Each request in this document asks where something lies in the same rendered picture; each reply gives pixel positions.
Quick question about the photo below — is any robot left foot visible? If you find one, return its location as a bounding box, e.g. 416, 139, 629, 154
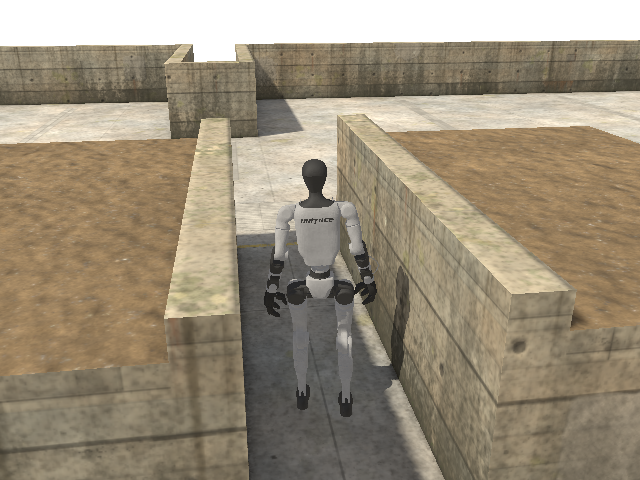
296, 384, 310, 410

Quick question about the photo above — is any right robot upper arm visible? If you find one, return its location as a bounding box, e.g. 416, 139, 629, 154
337, 201, 365, 256

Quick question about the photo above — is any robot left forearm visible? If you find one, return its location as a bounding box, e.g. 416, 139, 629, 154
266, 246, 284, 293

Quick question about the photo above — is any robot right forearm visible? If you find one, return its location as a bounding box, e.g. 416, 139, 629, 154
354, 240, 374, 284

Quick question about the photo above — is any robot foot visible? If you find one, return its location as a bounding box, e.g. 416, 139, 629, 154
338, 391, 353, 417
296, 384, 310, 410

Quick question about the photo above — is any robot left hand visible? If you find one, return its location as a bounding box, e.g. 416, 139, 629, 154
264, 290, 287, 317

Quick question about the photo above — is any robot right hand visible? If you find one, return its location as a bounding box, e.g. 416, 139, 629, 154
354, 281, 377, 305

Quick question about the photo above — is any robot right foot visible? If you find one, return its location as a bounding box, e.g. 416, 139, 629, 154
338, 391, 353, 417

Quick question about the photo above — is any left robot upper arm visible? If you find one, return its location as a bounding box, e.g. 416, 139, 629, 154
274, 204, 296, 261

